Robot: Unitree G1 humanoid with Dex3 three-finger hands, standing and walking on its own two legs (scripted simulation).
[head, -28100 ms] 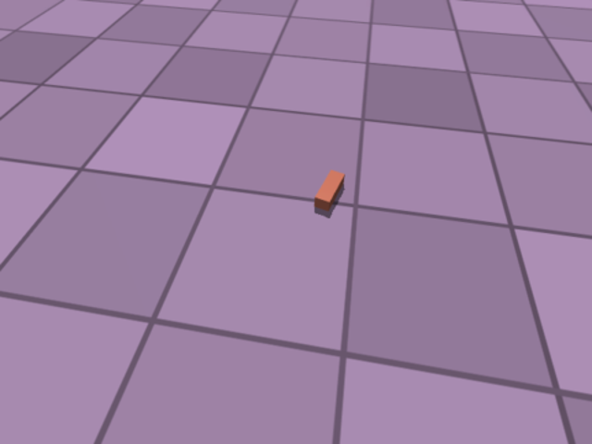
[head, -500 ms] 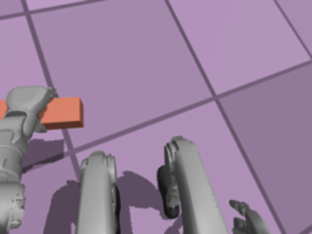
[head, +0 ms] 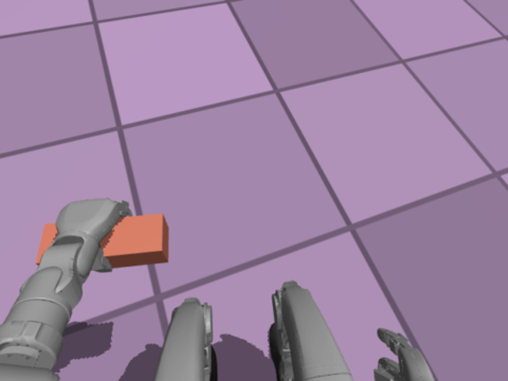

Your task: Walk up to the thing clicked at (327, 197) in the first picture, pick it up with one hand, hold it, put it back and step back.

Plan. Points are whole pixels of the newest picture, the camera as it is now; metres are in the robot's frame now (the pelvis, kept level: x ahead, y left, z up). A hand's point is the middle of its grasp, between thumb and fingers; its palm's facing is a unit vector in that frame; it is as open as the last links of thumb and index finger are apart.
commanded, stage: lift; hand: left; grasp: from above
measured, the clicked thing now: (108, 243) +0.37 +0.23 -0.12
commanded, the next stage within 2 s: hold in 0.72 s
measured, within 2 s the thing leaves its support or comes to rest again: neither
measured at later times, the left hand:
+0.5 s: hand (84, 217) +0.35 +0.21 +0.04, palm faces -0.47 -0.05 -0.88, open 10.0 cm
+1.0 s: hand (68, 186) +0.37 +0.21 +0.10, palm faces -0.48 -0.03 -0.88, open 10.0 cm
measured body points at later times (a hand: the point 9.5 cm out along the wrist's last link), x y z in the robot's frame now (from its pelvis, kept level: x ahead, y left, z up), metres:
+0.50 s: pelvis +0.03 -0.01 +0.12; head +0.09 -0.01 +0.57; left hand +0.38 +0.21 +0.09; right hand +0.12 -0.27 +0.00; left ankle +0.05 +0.10 -0.55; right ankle +0.09 -0.14 -0.55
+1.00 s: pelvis +0.06 -0.01 +0.16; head +0.10 -0.02 +0.61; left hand +0.39 +0.21 +0.15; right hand +0.17 -0.27 +0.04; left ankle +0.05 +0.10 -0.55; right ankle +0.09 -0.14 -0.55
